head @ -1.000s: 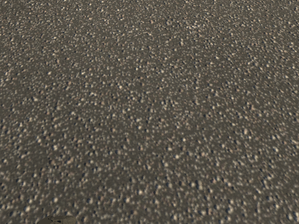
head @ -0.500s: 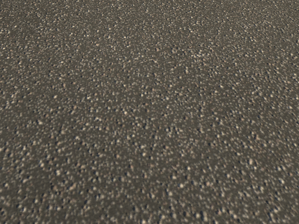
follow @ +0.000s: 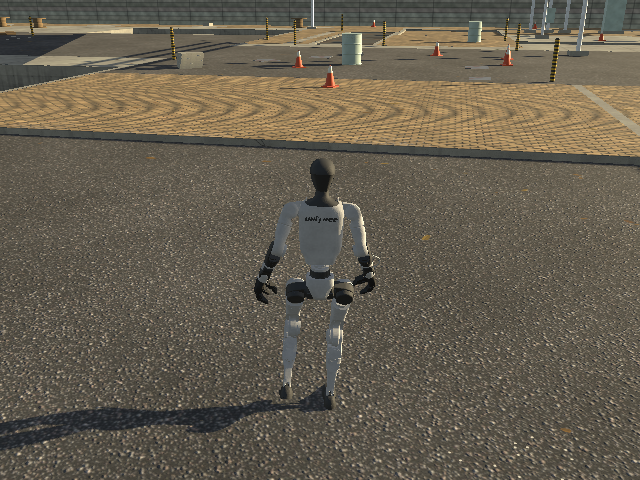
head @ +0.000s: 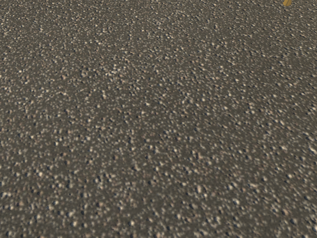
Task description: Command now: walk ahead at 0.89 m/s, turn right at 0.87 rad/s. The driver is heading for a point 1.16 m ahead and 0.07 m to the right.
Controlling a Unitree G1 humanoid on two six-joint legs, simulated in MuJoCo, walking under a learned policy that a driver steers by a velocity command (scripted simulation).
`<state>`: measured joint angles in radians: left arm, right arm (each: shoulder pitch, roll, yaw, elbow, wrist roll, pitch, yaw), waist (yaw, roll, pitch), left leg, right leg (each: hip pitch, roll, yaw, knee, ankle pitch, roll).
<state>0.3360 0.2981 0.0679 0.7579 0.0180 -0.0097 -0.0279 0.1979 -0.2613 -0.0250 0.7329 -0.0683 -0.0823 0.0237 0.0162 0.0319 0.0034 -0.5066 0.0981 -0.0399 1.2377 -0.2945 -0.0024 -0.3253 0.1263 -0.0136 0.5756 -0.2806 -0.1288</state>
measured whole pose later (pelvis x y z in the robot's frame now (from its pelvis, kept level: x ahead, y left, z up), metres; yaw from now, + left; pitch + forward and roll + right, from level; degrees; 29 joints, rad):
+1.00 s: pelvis +0.89 -0.23 +0.01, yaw -14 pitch +1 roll -2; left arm 0.42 0.31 0.05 0.90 0.02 -0.11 -0.01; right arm 0.21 -0.31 -0.05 0.80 -0.02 -0.02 0.05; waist 0.03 0.04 0.02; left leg -0.73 0.11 0.02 1.16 -0.12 0.08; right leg 0.00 0.05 -0.20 0.31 -0.33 -0.03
